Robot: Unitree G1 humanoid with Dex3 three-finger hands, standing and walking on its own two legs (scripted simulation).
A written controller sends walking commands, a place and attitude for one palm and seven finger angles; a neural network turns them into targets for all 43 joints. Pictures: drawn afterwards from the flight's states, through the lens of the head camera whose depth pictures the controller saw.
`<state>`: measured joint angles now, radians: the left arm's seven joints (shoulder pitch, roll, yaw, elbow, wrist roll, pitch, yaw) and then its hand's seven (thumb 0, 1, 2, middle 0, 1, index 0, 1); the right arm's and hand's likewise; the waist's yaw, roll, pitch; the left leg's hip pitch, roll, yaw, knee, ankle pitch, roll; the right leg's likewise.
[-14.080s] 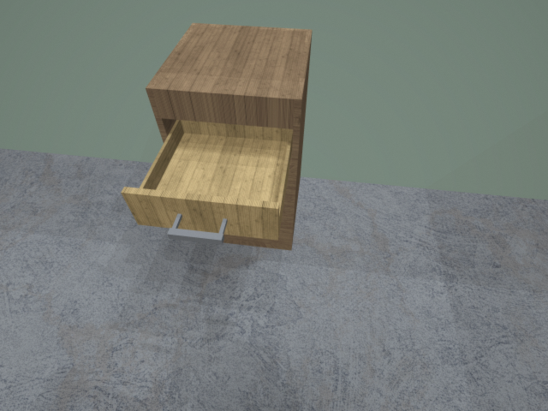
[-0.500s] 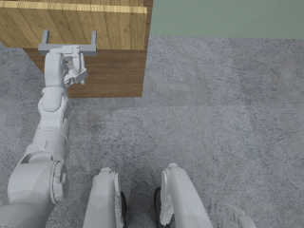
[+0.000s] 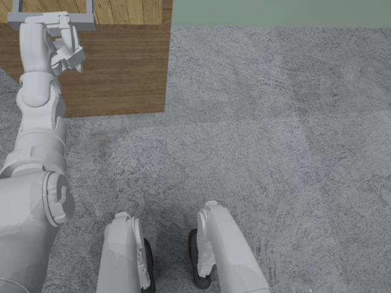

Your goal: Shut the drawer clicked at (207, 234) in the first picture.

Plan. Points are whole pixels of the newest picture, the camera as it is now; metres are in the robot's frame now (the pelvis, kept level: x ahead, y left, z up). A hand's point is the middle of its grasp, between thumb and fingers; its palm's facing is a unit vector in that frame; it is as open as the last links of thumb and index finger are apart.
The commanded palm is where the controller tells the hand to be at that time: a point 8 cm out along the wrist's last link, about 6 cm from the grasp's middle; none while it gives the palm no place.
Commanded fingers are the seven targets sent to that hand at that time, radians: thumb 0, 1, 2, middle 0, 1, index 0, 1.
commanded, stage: push the drawer shut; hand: left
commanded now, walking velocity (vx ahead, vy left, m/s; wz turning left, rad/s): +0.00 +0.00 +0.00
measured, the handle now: (54, 11) +0.64 +0.20 +0.03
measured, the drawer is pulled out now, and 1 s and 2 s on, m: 0.02 0.00 0.00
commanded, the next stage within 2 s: pull the fist back off the drawer in 0.46 s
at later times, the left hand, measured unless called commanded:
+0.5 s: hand (70, 37) +0.59 +0.18 +0.02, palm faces +0.04 -1.00 -0.06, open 3.0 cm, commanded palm +0.62 +0.17 +0.03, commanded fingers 0.00 0.90 0.90 -1.40 -1.60 -1.40 -1.60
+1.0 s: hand (73, 38) +0.58 +0.17 +0.02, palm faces +0.03 -1.00 -0.06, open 3.0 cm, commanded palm +0.57 +0.16 +0.03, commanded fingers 0.00 0.90 0.90 -1.40 -1.60 -1.40 -1.60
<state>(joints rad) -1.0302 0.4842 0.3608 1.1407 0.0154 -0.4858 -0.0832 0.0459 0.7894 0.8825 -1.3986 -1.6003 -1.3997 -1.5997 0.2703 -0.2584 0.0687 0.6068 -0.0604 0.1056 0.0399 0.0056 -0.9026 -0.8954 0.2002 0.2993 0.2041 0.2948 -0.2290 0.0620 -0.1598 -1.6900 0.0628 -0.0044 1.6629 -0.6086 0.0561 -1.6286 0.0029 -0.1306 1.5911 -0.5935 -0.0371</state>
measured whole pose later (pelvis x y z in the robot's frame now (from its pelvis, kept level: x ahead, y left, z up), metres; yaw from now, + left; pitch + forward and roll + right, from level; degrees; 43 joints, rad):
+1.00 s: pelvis -0.02 +0.01 -0.01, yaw -1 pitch +37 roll -9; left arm -1.21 0.61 0.33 1.18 0.06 -0.35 -0.07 0.00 0.67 0.90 -1.40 -1.60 -1.40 -1.60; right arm 0.34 -0.25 0.11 0.62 -0.07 0.06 0.05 0.00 -0.90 -0.90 0.20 0.30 0.21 0.29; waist -0.30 0.05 -0.12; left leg -1.79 0.06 -0.03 1.70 -0.57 0.07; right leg -1.70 0.00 -0.16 1.60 -0.54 -0.03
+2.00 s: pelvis +0.07 +0.00 +0.17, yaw +4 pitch +13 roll -1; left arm 0.01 0.29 0.06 0.21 -0.08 -0.14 0.02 0.02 0.90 0.89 -1.40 -1.60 -1.40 -1.60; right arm 0.21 -0.25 0.02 0.47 0.06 0.10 -0.06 0.01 -0.90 -0.90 0.20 0.30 0.20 0.29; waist -0.04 0.04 -0.11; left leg -0.69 0.01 0.04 0.91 -0.46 0.04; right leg -0.65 0.00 -0.07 0.88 -0.45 -0.02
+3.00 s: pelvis +0.06 -0.01 +0.22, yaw +4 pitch -2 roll -1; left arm 0.54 0.35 0.34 -0.45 -0.06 -0.18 0.12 0.02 0.89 0.89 -1.40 -1.60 -1.41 -1.60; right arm 0.20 -0.24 0.01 0.59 0.01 -0.08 -0.06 0.02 -0.90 -0.90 0.20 0.30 0.20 0.30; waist 0.02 0.08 0.00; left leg -0.18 0.02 0.04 0.49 -0.27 0.01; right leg -0.14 0.03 -0.06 0.43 -0.25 -0.03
